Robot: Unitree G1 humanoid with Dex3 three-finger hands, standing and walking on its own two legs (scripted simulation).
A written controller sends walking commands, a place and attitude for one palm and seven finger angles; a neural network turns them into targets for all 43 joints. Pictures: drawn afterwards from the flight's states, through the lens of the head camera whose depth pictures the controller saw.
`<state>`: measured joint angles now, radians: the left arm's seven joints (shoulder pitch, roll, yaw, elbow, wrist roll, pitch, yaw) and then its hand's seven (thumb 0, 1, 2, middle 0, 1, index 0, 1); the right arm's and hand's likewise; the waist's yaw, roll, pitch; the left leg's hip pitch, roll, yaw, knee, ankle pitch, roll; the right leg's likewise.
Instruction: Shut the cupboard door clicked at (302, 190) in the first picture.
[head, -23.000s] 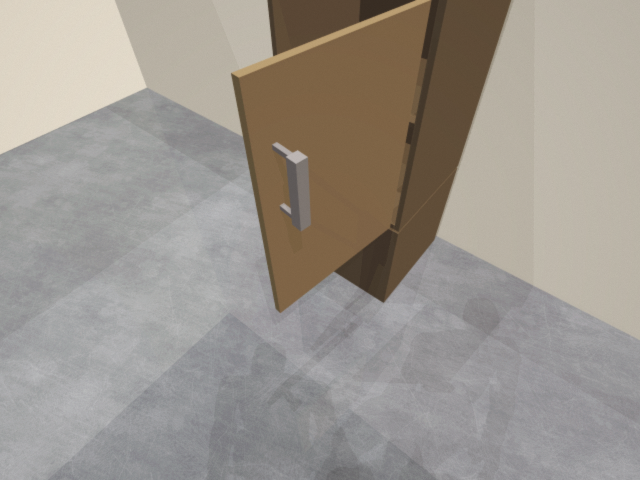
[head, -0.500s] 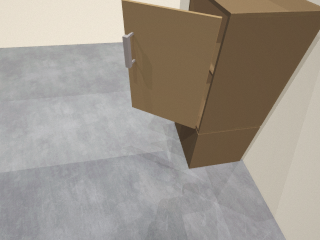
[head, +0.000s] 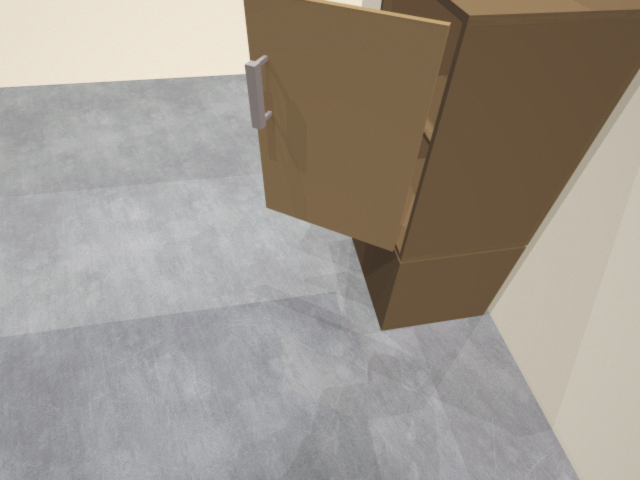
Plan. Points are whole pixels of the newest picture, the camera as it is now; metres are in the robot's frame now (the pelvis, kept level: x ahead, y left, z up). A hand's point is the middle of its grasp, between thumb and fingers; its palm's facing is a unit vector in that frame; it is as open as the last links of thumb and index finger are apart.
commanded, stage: look to check the result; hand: left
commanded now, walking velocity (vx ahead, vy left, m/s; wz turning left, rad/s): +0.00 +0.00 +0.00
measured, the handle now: (261, 92) +0.88 +0.18 +0.05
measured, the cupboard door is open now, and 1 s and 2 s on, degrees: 55 55 55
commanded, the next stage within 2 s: walk to a spot facing it in 0.22 s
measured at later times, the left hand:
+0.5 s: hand out of the picture -0.02 +0.16 -0.18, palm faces +0.07 -0.98 -0.19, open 7.3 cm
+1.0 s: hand out of the picture +0.05 +0.25 -0.16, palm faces +0.34 -0.89 -0.29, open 7.3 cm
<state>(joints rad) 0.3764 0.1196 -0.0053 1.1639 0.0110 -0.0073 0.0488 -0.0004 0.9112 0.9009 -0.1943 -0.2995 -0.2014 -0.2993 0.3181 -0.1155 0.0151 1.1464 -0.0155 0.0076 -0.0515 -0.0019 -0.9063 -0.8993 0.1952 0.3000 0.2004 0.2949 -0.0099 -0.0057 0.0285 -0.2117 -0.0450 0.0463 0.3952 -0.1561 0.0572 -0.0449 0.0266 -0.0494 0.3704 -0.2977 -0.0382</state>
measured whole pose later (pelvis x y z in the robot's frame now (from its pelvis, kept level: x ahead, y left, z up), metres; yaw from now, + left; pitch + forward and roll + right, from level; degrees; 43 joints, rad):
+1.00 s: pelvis +0.00 +0.00 -0.01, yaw +22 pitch +2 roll -2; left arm 0.10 0.25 0.07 0.85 0.03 0.04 0.02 0.00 0.91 0.90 -0.20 -0.30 -0.20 -0.30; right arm 0.20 -0.25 -0.06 0.91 -0.04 0.05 -0.01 0.00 -0.90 -0.90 0.20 0.30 0.20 0.30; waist -0.05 0.04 0.09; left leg -0.38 -0.04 -0.10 0.51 -0.15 0.02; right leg -0.41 -0.03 0.01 0.87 -0.45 0.05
